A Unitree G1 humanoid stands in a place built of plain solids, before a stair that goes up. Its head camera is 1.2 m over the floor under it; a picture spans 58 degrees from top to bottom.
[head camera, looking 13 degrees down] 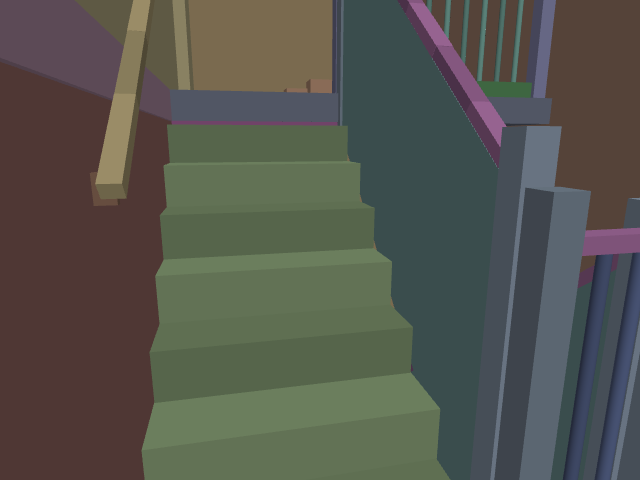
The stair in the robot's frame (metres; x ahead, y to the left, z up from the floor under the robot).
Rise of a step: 0.18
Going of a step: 0.22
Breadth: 0.90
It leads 12 degrees to the left of straight ahead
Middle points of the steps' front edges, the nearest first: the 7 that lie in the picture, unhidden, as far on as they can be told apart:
1.13 0.05 0.36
1.35 0.10 0.55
1.57 0.15 0.73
1.79 0.20 0.91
2.01 0.24 1.09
2.23 0.29 1.27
2.45 0.34 1.46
